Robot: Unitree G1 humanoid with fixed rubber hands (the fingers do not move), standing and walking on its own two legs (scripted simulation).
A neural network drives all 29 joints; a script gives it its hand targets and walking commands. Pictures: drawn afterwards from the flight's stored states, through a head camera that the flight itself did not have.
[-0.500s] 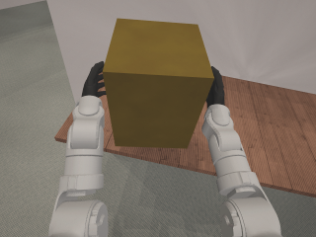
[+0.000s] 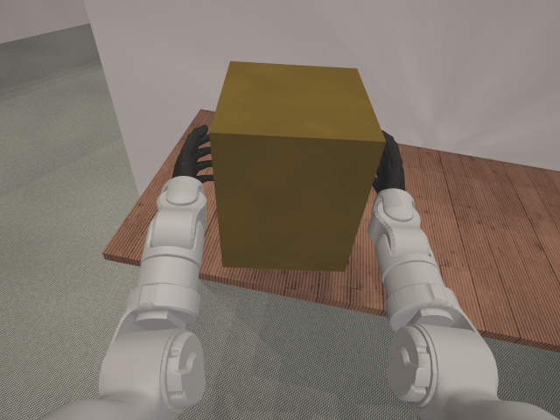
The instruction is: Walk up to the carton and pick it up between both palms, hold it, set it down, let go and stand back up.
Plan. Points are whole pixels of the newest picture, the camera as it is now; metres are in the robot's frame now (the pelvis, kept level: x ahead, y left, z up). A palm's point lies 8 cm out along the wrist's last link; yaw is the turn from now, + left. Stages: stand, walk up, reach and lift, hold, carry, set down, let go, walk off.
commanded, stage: set down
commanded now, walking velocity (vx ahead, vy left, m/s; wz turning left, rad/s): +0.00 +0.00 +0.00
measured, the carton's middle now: (288, 169) +0.45 -0.03 +0.13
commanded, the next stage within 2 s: none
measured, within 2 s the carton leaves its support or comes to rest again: neither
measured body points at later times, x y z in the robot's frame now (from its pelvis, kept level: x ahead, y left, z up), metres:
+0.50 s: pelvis +0.01 +0.00 +0.00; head +0.01 +0.01 +0.45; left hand +0.44 +0.12 +0.12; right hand +0.43 -0.17 +0.14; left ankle +0.02 +0.13 -0.75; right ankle -0.02 -0.08 -0.75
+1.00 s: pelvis +0.02 +0.00 +0.00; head +0.05 +0.01 +0.45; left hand +0.46 +0.12 +0.10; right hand +0.45 -0.17 +0.12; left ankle +0.02 +0.13 -0.75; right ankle -0.02 -0.09 -0.75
